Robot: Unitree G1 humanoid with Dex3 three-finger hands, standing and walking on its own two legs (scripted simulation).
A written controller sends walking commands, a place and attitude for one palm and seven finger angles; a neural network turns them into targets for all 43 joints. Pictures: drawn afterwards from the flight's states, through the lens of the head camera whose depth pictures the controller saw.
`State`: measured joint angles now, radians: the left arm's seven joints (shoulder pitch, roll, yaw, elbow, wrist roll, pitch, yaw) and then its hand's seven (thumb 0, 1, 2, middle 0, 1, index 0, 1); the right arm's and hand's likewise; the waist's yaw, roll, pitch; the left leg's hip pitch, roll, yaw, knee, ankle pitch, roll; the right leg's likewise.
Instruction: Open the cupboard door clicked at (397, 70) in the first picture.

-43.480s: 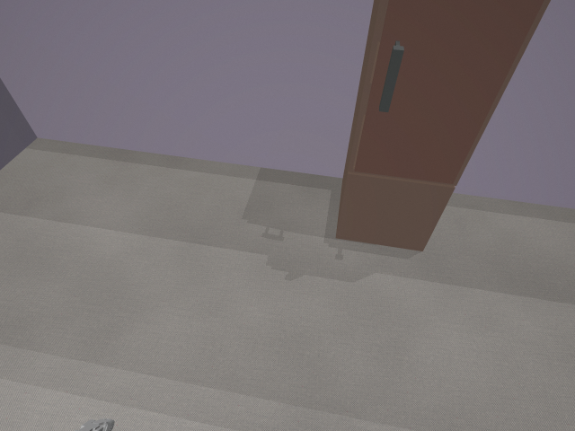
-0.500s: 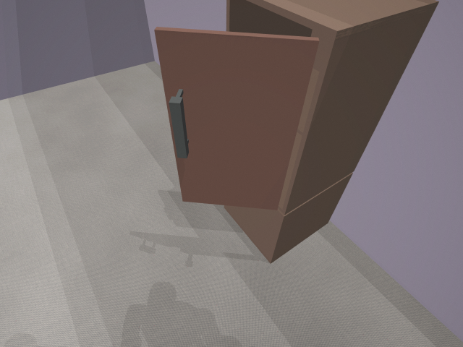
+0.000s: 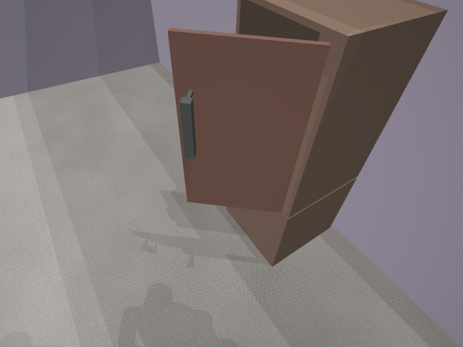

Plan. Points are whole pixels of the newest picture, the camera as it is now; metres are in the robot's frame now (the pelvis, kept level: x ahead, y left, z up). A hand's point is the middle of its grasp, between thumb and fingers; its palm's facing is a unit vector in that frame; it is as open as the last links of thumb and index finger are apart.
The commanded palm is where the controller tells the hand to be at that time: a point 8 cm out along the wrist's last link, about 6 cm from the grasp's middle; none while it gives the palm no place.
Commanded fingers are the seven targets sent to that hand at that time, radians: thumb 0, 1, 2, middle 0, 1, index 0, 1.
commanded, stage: shuffle to correct the standing spot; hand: left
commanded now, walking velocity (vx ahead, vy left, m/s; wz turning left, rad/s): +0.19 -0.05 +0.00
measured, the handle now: (190, 125) +0.63 +0.15 +0.03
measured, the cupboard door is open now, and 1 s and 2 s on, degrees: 49 49 49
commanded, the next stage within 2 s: come to a stop and stand still in 0.18 s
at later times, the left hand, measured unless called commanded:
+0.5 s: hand out of the picture +0.13 +0.15 -0.18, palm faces +0.02 -0.97 -0.23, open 7.3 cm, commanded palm none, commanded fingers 0.00 0.90 0.90 -0.20 -0.30 -0.20 -0.30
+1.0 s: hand out of the picture +0.09 +0.15 -0.17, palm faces +0.00 -0.98 -0.18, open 7.3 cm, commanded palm none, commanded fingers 0.00 0.90 0.90 -0.20 -0.30 -0.20 -0.30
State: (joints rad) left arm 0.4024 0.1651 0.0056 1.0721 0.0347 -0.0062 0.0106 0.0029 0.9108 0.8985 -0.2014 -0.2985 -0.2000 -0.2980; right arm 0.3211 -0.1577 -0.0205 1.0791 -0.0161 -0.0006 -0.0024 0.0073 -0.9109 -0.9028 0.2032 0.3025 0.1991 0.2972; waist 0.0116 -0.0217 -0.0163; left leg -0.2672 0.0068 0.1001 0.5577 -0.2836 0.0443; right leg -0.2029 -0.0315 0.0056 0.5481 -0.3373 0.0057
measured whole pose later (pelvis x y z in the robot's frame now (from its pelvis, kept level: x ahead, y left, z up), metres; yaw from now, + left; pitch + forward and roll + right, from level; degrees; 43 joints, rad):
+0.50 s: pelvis +0.08 -0.03 -0.01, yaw +0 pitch -1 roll -1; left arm 0.23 0.17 0.04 1.03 0.03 -0.04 0.03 0.02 0.94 0.90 -0.20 -0.30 -0.20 -0.30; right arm 0.36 -0.12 -0.02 1.14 -0.01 0.00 -0.03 0.01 -0.91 -0.90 0.20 0.30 0.20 0.30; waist -0.02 0.02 0.06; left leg -0.26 0.05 0.08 0.79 -0.54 0.01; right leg -0.32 -0.05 -0.15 0.62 -0.28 -0.03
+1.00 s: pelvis +0.08 -0.02 +0.01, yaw -2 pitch -1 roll +0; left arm 0.30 0.15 0.00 1.07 0.03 0.00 0.03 0.00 0.92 0.90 -0.20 -0.30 -0.20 -0.30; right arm 0.22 -0.17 -0.02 1.05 -0.01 -0.01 -0.02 0.01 -0.95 -0.90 0.20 0.30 0.20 0.30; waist 0.02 -0.02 0.02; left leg -0.18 0.02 0.14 0.46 -0.27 0.03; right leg -0.25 -0.05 -0.11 0.46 -0.20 0.00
